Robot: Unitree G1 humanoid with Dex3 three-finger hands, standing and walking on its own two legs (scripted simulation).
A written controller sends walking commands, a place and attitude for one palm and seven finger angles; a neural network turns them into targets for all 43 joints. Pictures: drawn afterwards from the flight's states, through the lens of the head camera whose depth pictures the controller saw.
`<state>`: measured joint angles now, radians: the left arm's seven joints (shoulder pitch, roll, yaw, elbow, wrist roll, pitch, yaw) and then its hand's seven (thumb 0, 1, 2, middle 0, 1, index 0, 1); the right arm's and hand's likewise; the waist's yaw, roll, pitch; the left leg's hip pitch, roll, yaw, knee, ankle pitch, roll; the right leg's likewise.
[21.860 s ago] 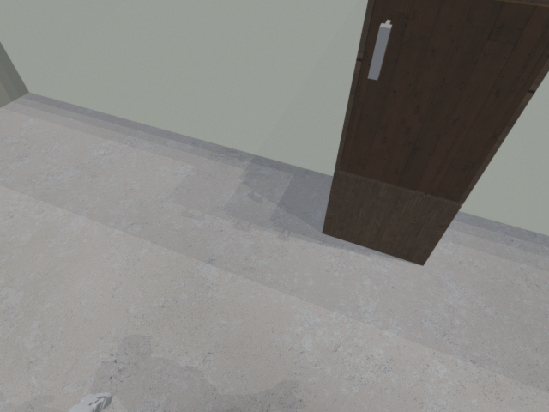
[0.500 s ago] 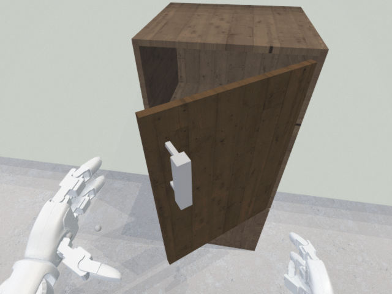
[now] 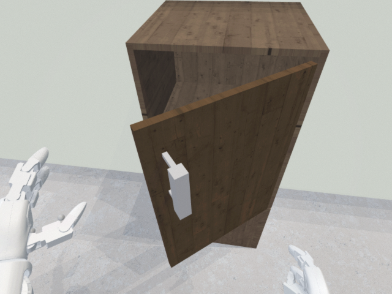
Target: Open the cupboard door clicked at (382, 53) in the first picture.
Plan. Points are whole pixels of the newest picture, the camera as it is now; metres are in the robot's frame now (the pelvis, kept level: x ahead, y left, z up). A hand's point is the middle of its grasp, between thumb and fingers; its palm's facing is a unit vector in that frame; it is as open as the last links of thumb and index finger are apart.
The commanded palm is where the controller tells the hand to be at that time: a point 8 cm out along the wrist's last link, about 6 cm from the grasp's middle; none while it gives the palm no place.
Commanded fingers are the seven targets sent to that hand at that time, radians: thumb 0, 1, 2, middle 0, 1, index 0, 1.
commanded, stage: draw the hand back to the body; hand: left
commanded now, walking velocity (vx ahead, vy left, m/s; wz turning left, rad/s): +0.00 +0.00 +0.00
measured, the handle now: (175, 185) +0.29 +0.08 +0.11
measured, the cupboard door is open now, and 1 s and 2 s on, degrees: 39 39 39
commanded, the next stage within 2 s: step back with the hand held close in 0.52 s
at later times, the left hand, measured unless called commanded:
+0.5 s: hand (60, 212) +0.19 +0.24 +0.15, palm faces +0.44 -0.80 -0.40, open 7.5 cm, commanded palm +0.14 +0.28 +0.17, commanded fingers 0.00 0.90 0.90 -0.20 -0.30 -0.20 -0.30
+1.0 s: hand (49, 227) +0.17 +0.25 +0.14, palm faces +0.31 -0.81 -0.51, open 7.5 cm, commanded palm +0.11 +0.30 +0.17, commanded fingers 0.00 0.90 0.90 -0.20 -0.30 -0.20 -0.30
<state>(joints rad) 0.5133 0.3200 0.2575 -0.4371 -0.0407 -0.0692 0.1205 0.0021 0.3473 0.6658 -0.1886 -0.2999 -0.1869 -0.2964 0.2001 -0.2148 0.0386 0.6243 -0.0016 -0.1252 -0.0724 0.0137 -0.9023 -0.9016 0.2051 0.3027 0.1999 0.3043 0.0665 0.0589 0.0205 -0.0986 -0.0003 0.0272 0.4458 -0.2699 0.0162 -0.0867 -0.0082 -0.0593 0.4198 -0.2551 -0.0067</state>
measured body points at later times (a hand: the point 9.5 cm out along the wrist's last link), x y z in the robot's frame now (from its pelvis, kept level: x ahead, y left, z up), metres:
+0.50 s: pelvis +0.00 -0.02 +0.00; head -0.02 -0.04 +0.45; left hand +0.16 +0.28 +0.17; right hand +0.19 -0.24 -0.08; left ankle -0.01 +0.11 -0.74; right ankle -0.01 -0.11 -0.74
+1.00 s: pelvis -0.04 +0.00 +0.00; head -0.02 +0.00 +0.45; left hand +0.15 +0.29 +0.17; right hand +0.13 -0.25 -0.08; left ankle -0.01 +0.11 -0.74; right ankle -0.01 -0.11 -0.74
